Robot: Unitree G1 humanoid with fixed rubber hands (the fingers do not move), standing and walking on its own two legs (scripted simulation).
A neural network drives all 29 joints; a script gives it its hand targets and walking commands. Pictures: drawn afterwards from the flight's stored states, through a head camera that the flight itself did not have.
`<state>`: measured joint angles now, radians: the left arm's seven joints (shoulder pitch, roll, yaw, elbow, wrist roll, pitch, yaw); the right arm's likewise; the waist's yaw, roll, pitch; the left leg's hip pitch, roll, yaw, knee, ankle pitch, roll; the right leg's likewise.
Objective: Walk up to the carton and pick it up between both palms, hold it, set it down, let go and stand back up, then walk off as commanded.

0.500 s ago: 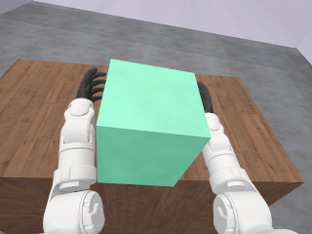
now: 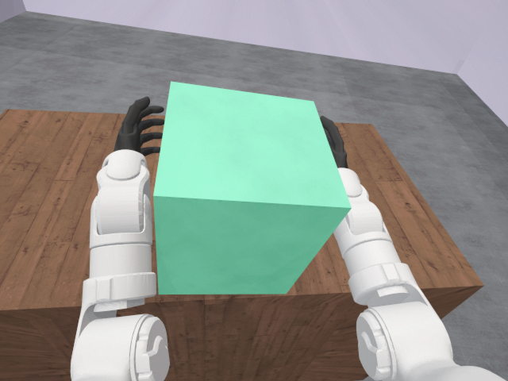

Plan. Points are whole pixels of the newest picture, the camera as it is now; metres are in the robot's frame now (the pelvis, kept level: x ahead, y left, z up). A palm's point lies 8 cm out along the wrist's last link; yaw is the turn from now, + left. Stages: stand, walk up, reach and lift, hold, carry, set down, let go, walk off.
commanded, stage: reach and lift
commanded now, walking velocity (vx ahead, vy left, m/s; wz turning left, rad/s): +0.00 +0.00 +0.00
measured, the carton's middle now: (234, 199) +0.35 +0.01 +0.13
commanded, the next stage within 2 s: hold in 1.50 s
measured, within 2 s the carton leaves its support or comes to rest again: neither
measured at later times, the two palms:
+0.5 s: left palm (135, 132) +0.38 +0.15 +0.23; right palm (349, 144) +0.38 -0.15 +0.22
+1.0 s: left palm (138, 112) +0.38 +0.14 +0.26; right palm (363, 118) +0.38 -0.16 +0.27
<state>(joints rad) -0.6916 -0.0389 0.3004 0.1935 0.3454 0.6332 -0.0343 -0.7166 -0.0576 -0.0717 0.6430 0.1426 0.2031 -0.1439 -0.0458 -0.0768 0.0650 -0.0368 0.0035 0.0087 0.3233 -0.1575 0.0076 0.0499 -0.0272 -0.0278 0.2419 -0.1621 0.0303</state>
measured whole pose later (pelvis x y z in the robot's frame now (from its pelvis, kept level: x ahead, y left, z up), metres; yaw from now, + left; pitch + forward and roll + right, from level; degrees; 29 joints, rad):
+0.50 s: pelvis +0.00 -0.01 +0.00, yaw +0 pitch -7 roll -1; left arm -0.77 0.00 0.34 0.22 0.34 0.75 -0.06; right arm -0.84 -0.08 -0.05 0.67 0.23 0.36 -0.18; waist -0.09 -0.08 0.00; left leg -0.04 0.01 0.01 0.31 -0.14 0.00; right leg 0.04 -0.02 -0.03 0.24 -0.16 0.02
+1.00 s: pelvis +0.00 -0.01 +0.00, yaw -1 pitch -5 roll -1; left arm -0.85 0.03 0.35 0.28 0.32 0.84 -0.04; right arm -0.98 -0.14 -0.02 0.75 0.30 0.48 -0.19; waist -0.09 -0.06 -0.08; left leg -0.07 0.02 0.02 0.32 -0.15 -0.01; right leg 0.00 -0.01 -0.02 0.24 -0.16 0.02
